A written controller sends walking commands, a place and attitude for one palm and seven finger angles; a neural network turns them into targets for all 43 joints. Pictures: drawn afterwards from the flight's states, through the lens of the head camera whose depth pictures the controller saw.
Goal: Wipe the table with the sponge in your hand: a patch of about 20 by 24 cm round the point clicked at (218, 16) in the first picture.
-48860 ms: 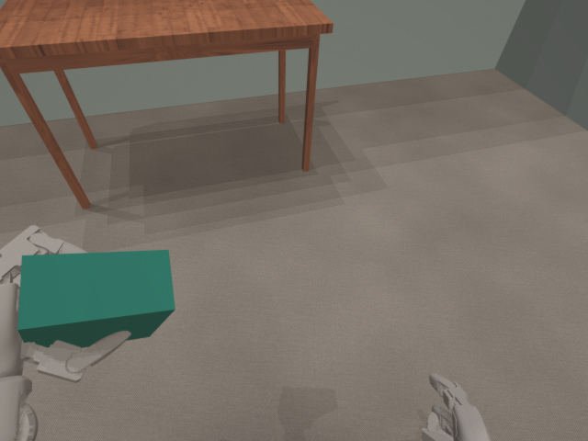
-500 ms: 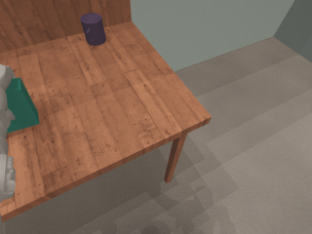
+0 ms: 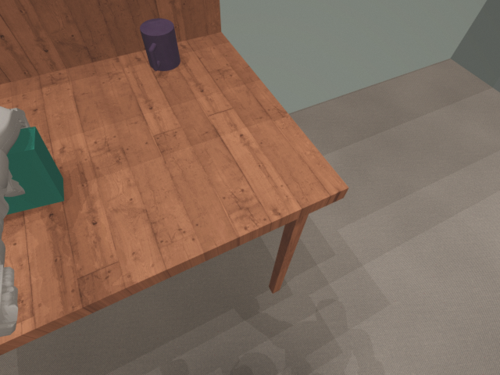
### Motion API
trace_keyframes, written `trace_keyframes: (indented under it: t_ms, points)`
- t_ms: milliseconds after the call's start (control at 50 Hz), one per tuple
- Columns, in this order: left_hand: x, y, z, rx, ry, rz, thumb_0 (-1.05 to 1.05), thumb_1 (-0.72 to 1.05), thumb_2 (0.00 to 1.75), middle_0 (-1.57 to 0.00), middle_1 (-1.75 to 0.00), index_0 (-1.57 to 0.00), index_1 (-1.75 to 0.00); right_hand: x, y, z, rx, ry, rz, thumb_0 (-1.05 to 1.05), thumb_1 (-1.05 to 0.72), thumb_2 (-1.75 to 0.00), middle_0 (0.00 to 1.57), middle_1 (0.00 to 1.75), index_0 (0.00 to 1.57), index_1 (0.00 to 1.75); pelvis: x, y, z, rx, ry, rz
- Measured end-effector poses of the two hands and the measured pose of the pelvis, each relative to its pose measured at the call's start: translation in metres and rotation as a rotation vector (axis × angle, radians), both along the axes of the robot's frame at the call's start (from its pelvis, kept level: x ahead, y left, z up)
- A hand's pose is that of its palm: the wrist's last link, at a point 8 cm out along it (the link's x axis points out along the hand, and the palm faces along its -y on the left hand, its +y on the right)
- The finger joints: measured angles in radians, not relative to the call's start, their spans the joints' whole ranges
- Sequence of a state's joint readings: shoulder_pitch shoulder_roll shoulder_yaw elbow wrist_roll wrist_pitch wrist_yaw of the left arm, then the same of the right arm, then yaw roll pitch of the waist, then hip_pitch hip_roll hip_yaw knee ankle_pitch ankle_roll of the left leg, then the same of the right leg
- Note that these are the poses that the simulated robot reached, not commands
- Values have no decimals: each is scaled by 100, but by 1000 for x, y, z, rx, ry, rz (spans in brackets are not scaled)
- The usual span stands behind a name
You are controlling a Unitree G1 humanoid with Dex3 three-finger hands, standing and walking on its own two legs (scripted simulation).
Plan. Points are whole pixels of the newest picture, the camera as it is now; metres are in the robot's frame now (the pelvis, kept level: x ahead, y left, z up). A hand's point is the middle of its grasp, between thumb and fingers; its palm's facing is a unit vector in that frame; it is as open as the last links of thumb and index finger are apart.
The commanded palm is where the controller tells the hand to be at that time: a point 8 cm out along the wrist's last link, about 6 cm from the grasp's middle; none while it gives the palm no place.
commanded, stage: wipe back along the first lane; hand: left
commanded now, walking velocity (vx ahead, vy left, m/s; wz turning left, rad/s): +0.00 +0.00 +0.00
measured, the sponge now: (9, 183) +0.40 +0.41 +0.05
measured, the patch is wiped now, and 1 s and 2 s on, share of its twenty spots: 1.00 1.00 1.00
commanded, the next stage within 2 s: lift the sponge slowly off the table in 1.40 s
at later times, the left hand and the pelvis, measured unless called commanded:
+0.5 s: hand (8, 182) +0.38 +0.37 +0.09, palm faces -0.04 +0.02 -1.00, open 10.3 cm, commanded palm +0.35 +0.35 +0.12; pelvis +0.00 +0.00 +0.01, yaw +1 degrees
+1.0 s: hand (15, 208) +0.33 +0.34 +0.09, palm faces -0.03 -0.01 -1.00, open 10.3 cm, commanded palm +0.30 +0.33 +0.12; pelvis +0.00 -0.01 +0.01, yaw +1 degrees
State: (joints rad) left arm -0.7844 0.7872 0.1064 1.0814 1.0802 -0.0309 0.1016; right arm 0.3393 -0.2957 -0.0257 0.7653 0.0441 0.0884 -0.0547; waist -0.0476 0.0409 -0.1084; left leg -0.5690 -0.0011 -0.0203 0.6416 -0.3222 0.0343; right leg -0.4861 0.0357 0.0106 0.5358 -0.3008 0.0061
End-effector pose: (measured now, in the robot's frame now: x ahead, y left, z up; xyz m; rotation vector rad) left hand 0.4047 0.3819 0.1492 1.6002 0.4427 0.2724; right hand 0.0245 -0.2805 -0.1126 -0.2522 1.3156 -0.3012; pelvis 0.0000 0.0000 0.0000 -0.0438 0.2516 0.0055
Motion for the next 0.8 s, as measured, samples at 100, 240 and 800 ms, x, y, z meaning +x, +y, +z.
trace_keyframes:
  t_ms: [100,240,800]
  points:
    - [-9,-4,-3,-27,-13,7,-1,-52,108,-70,-135,-71,-138,9,6,-2,22,-32,9,1,-90,-90,20,30,21,30,0,1,1,4,-25,0]
    - [-17,-8,-6,-14,-16,2,-1,-51,107,-69,-136,-70,-139,28,11,1,30,-86,36,1,-90,-90,20,30,21,30,-2,1,3,7,-41,3]
    - [-66,-38,-8,-15,-51,11,-1,-50,107,-67,-138,-68,-141,113,29,12,75,-285,160,1,-90,-90,20,30,21,30,0,-1,8,23,-119,19]
